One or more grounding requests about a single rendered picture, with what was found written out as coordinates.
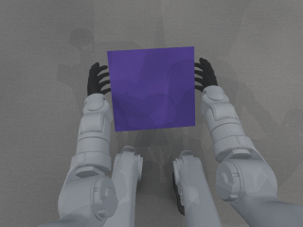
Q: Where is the robot right hand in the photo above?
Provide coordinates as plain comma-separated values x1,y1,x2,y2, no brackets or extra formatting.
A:
194,58,218,92

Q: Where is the robot left upper arm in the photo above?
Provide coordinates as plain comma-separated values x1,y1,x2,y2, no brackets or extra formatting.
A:
37,174,118,227

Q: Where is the robot right shin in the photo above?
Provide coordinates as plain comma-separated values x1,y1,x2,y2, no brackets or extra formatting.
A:
177,150,203,206

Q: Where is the robot left shin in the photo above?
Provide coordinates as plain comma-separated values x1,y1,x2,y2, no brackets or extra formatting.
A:
113,146,137,168

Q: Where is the left robot forearm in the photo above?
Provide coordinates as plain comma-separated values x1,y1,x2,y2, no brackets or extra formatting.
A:
58,93,114,212

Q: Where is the robot left hand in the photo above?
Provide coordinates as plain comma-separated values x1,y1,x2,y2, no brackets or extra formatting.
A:
87,62,111,96

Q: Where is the robot shin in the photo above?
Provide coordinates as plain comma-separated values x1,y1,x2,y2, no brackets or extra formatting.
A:
177,150,203,206
113,146,137,168

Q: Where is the robot right upper arm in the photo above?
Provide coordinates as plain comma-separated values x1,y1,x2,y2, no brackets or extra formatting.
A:
215,159,303,227

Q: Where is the right robot forearm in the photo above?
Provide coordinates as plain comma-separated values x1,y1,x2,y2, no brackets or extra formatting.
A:
201,85,277,191

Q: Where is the carton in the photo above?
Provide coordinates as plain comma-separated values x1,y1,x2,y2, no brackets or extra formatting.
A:
107,46,195,131

